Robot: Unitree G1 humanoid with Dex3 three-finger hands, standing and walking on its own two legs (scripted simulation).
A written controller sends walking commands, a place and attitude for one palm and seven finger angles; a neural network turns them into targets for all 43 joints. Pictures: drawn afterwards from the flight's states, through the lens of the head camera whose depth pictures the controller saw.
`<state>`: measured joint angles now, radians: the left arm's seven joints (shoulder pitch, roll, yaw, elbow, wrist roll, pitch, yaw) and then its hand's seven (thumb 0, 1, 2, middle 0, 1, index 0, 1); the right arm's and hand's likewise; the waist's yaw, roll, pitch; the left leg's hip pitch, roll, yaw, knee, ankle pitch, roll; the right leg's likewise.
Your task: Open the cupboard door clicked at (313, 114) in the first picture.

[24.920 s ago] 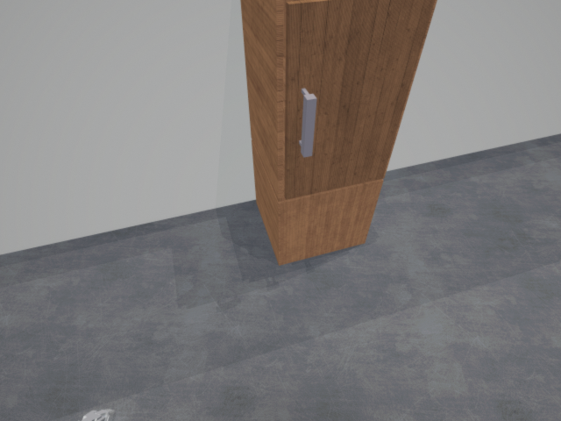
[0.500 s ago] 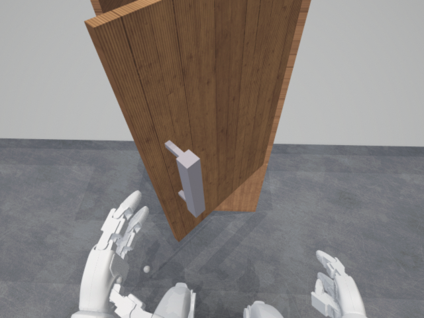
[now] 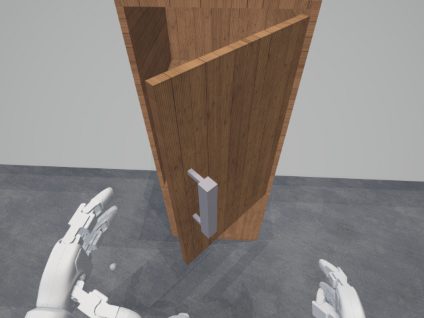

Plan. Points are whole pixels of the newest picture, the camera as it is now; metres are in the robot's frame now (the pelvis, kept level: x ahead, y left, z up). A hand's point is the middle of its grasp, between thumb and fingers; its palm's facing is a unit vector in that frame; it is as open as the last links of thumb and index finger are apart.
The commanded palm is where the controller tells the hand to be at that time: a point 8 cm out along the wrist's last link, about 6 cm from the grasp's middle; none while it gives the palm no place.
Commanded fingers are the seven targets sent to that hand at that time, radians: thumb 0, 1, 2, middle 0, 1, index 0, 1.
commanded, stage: draw the hand back to the body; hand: left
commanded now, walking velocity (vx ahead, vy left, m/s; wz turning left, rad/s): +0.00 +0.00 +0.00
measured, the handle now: (201, 204) +0.35 +0.06 +0.02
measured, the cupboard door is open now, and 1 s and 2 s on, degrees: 47 47 47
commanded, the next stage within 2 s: step back with the hand held close in 1.02 s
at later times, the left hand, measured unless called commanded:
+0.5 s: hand (37, 210) +0.22 +0.25 +0.18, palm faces +0.34 -0.85 -0.39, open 10.8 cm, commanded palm +0.17 +0.30 +0.21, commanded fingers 0.00 0.69 0.81 -0.19 -0.30 -0.19 -0.30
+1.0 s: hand (27, 192) +0.22 +0.26 +0.21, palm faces +0.42 -0.82 -0.40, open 7.5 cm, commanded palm +0.18 +0.30 +0.23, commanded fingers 0.00 0.90 0.90 -0.20 -0.30 -0.20 -0.30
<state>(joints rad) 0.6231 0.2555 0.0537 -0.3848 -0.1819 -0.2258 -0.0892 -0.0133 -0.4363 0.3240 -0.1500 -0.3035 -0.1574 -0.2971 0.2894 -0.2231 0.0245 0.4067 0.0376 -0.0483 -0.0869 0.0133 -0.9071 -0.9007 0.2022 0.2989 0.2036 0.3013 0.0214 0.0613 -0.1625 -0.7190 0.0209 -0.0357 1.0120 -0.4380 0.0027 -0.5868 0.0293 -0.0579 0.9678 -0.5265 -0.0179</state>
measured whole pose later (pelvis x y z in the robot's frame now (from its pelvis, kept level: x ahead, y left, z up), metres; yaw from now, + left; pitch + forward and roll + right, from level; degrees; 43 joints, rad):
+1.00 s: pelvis +0.03 +0.00 +0.06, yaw -1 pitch -3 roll +0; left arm 0.49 0.34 0.32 -0.41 -0.07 -0.05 0.11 0.01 0.88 0.89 -0.21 -0.30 -0.21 -0.30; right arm 0.20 -0.23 0.03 0.61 0.00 -0.08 -0.09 0.01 -0.91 -0.90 0.20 0.30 0.20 0.30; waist 0.06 0.06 0.00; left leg -0.16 0.01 0.02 0.46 -0.24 0.01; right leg -0.05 0.01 0.00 0.40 -0.30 -0.01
